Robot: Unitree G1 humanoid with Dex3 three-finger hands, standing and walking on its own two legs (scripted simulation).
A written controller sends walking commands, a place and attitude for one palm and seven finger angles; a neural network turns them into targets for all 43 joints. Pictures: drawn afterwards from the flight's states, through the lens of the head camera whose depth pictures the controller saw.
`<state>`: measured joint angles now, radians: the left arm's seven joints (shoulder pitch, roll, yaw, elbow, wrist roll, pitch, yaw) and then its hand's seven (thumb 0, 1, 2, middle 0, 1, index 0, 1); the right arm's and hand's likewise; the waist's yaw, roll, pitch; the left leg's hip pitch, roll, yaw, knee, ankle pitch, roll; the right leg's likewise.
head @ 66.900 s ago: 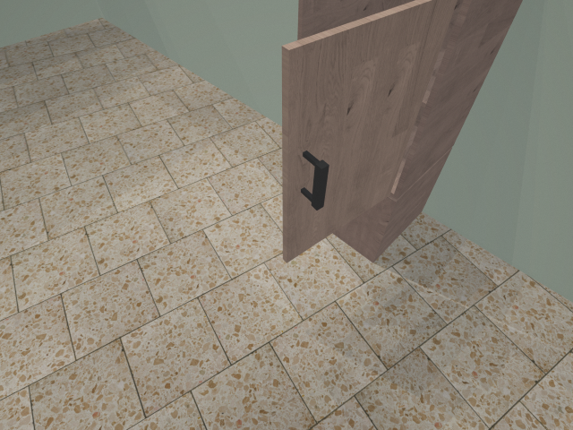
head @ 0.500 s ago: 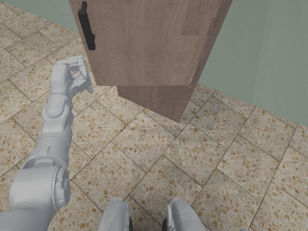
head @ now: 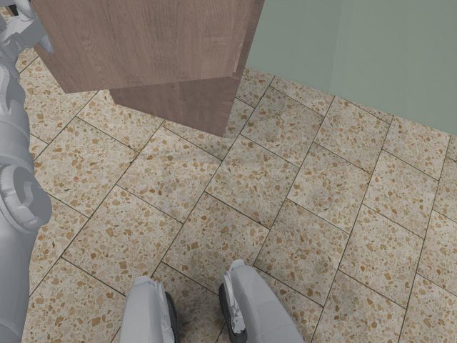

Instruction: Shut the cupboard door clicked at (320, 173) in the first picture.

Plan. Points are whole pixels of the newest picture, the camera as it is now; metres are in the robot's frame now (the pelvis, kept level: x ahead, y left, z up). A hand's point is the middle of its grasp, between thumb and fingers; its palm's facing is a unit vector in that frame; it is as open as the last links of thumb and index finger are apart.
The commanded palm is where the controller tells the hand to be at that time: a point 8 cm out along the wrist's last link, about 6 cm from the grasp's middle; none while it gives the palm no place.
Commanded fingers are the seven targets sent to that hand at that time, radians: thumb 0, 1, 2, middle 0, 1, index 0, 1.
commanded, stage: bring the fist close to the handle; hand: left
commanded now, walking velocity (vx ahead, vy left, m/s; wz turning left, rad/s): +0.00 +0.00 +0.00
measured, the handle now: out of the picture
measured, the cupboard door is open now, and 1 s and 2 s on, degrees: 29 24 24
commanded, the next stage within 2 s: push the door shut along its arc in 0.16 s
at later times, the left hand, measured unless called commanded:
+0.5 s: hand (28, 18) +0.60 +0.18 +0.09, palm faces +0.02 -1.00 -0.02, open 3.2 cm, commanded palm +0.61 +0.19 +0.09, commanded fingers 0.00 0.90 0.90 -1.30 -1.50 -1.30 -1.50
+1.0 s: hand (49, 22) +0.60 +0.16 +0.08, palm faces +0.08 -1.00 -0.02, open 3.2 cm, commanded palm +0.56 +0.19 +0.09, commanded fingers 0.00 0.90 0.90 -1.30 -1.50 -1.30 -1.50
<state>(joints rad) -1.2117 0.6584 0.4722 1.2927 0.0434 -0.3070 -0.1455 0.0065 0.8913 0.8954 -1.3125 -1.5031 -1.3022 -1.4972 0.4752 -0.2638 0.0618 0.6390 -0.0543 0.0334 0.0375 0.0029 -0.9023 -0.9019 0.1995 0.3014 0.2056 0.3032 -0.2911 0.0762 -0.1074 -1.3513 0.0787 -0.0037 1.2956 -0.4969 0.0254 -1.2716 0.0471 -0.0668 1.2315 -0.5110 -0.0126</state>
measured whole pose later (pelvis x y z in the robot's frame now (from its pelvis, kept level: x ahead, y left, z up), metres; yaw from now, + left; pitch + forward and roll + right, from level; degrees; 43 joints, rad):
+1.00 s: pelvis +0.01 +0.00 +0.01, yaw +0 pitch +31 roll -5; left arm -1.14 0.57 0.45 1.24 0.05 -0.31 -0.06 0.02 0.91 0.91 -1.30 -1.50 -1.30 -1.50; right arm 0.49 -0.24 0.06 0.64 -0.07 0.02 0.07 0.00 -0.90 -0.90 0.20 0.30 0.21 0.30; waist -0.29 0.08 -0.12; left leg -1.29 0.07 -0.01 1.25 -0.50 0.03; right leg -1.20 0.05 -0.07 1.17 -0.51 -0.01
